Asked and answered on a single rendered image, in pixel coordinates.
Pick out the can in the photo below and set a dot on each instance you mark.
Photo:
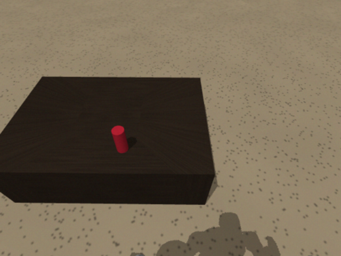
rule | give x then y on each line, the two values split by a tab
120	140

